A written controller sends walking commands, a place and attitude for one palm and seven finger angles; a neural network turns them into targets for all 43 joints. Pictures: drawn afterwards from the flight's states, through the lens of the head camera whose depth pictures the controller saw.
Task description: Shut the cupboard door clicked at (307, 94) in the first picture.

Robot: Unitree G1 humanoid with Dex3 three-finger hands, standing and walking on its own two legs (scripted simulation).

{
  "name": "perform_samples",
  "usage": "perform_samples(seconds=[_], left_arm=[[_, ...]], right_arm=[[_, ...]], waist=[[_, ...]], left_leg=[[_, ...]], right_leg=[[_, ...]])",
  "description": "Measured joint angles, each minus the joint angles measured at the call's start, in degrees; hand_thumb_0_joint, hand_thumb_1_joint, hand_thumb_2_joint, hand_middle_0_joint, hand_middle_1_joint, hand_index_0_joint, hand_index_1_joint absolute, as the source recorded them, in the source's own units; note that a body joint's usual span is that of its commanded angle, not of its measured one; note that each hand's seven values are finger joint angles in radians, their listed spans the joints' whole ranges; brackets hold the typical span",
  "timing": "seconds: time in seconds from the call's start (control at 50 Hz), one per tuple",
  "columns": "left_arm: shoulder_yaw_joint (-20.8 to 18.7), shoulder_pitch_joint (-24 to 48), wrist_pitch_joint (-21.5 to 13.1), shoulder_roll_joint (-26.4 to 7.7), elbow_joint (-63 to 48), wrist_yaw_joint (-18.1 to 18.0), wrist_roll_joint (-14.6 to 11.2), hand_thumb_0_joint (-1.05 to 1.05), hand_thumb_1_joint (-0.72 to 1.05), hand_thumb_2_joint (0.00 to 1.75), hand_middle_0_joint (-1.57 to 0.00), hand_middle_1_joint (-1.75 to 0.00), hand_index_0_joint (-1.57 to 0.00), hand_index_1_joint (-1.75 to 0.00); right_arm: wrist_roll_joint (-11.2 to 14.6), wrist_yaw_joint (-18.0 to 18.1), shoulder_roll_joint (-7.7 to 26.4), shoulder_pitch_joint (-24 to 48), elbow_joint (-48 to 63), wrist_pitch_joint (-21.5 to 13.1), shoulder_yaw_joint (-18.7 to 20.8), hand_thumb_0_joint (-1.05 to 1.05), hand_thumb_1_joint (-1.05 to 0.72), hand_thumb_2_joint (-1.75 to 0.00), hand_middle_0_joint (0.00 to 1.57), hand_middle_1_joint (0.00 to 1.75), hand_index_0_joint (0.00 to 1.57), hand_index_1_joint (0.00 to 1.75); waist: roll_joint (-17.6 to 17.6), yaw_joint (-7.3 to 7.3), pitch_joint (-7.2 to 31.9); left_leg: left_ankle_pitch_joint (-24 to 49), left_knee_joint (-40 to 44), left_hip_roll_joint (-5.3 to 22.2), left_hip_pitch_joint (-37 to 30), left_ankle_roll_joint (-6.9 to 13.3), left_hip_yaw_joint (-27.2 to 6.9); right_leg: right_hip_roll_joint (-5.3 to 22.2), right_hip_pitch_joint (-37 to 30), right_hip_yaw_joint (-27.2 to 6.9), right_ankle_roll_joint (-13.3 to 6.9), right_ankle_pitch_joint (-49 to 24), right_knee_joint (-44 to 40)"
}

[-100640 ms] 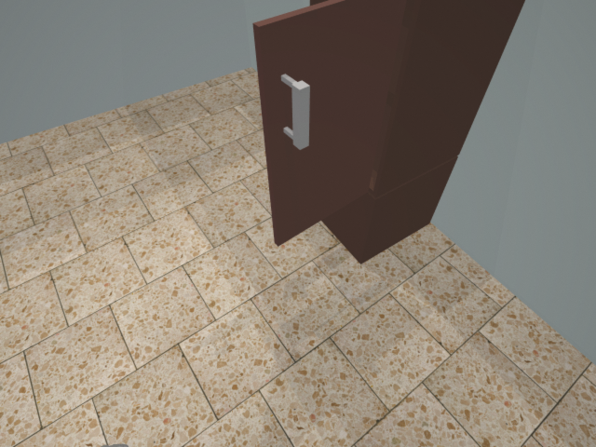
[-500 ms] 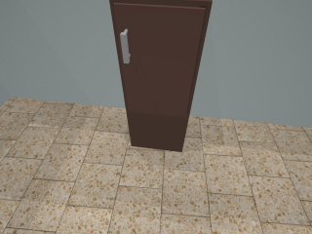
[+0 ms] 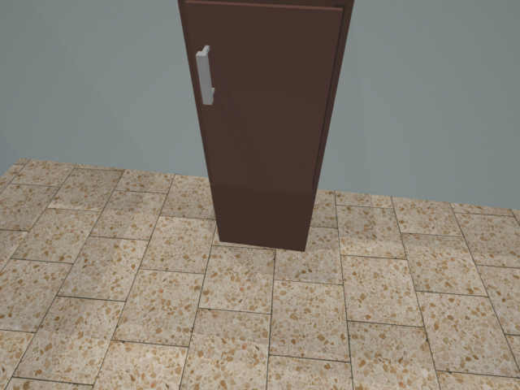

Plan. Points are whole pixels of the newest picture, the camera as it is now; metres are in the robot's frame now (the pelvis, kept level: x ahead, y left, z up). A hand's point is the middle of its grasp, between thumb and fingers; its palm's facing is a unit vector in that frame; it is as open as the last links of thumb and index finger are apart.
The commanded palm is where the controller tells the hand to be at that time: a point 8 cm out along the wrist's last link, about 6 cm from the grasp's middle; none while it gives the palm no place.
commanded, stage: look to check the result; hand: left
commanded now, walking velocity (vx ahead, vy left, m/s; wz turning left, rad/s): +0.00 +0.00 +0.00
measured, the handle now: (207, 75) +0.81 +0.19 +0.08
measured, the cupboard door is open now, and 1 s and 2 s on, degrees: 0 0 0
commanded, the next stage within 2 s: stand and wait in 0.18 s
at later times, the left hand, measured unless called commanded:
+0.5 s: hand out of the picture +0.04 +0.19 -0.17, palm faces +0.01 -0.97 -0.26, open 7.4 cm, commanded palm none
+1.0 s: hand out of the picture +0.04 +0.19 -0.17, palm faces +0.01 -0.96 -0.27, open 7.4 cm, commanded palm none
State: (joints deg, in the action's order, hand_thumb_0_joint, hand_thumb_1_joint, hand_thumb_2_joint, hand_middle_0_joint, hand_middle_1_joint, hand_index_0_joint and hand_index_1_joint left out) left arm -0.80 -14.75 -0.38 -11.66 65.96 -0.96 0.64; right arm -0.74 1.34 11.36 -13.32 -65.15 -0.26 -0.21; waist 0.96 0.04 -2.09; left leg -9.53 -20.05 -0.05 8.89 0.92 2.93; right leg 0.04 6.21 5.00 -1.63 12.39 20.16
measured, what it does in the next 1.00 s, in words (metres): stands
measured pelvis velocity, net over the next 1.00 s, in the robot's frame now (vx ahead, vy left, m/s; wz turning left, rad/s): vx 0.01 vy -0.03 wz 0.00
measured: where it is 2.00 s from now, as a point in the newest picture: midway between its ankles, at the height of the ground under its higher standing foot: outside the picture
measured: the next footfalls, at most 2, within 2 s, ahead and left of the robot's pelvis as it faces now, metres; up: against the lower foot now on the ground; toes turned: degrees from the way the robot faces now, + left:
none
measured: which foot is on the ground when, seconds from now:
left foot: down 0.00-1.00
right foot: down 0.00-1.00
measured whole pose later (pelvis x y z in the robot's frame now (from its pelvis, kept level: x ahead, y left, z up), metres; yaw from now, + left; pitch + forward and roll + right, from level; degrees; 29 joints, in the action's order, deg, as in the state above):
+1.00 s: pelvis +0.01 -0.03 +0.00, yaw +0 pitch -2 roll +0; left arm -0.8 -12.2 -0.8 -13.6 65.3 -0.8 0.5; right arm -0.8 1.3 13.9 -11.3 -65.3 0.1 -0.3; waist 0.6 0.1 -2.1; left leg -9.6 -18.6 2.0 6.8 -1.3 2.2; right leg -2.2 3.4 5.5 -3.6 12.0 17.2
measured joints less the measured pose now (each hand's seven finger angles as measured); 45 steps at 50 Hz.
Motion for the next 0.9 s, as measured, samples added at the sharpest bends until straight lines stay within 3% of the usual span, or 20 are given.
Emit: perform_samples(seconds=[0.48,0.9], left_arm=[[0.1,2.7,-0.5,-1.3,-0.7,0.3,0.0,0.01,0.9,0.9,-0.2,-0.3,-0.2,-0.3],[-0.1,2.6,-0.4,-2.1,-0.7,0.1,-0.1,0.01,0.9,0.9,-0.2,-0.3,-0.2,-0.3]], right_arm=[[-0.1,-0.1,2.5,2.4,0.2,0.0,0.1,0.0,-0.91,-0.9,0.2,0.3,0.2,0.29],[-0.1,-0.1,2.6,2.1,-0.1,0.3,0.0,0.0,-0.91,-0.9,0.2,0.3,0.21,0.29]], waist=[[-0.5,0.08,0.5],[-0.3,0.09,0.1]], left_leg=[[-0.1,1.3,1.2,-1.6,-1.4,-0.5],[-0.2,1.4,2.0,-2.2,-2.2,-0.7]], right_leg=[[-1.3,-1.9,0.4,-1.3,0.0,-1.9],[-2.2,-2.9,0.5,-1.9,-0.2,-2.8]])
